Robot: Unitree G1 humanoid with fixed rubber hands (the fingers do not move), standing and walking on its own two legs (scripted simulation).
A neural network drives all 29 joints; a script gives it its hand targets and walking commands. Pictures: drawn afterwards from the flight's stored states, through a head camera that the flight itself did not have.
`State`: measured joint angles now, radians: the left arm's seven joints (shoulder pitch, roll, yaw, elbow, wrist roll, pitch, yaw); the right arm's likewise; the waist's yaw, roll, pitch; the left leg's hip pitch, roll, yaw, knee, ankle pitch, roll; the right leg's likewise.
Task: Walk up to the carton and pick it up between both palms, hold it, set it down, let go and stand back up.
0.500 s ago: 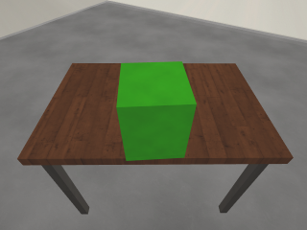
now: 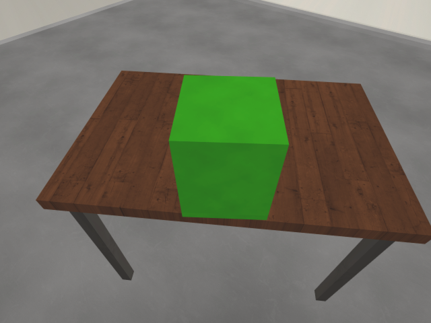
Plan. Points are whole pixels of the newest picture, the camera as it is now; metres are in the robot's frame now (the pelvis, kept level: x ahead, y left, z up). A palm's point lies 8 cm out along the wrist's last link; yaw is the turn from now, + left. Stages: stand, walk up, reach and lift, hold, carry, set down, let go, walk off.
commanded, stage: walk up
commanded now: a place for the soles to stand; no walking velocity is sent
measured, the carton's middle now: (226, 149) +0.48 -0.01 +0.04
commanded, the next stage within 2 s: none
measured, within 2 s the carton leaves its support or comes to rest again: neither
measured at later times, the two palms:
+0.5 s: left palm out of the picture +0.04 +0.23 -0.14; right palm out of the picture +0.08 -0.22 -0.13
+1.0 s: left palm out of the picture +0.02 +0.17 -0.13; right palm out of the picture +0.14 -0.24 -0.13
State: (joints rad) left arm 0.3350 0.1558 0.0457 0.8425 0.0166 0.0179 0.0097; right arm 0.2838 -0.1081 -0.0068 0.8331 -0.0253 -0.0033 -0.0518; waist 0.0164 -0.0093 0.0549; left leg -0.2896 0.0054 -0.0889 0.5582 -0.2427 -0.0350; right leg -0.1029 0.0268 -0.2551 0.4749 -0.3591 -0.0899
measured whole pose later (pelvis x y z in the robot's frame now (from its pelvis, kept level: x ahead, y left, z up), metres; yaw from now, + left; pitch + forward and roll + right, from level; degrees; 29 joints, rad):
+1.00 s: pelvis +0.03 -0.06 +0.00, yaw +1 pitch -2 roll +2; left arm 0.43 0.14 0.03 0.78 0.02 0.04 0.04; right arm 0.17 -0.07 -0.01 0.82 -0.02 0.01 -0.08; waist 0.01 -0.02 0.10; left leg -0.32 0.00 0.13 0.54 -0.20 0.06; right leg -0.32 0.01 -0.02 0.97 -0.63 0.06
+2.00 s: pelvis +0.02 +0.01 +0.01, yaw -4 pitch -3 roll +1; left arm 0.20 0.10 0.03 0.79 0.01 0.00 -0.01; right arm 0.26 -0.14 -0.02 0.82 -0.01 -0.01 -0.01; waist -0.02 0.00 0.05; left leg -0.18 0.02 0.10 0.47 -0.24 0.01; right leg -0.21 0.04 0.00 0.49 -0.23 -0.04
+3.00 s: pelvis +0.06 +0.07 +0.00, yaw -10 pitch -2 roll +1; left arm 0.28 0.09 0.02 0.86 0.03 -0.01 0.06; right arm 0.34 -0.16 -0.03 0.86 -0.01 0.01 -0.01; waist -0.02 0.02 0.03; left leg -0.13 -0.05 0.21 0.46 -0.31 0.10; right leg -0.22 -0.02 0.12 0.55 -0.30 0.05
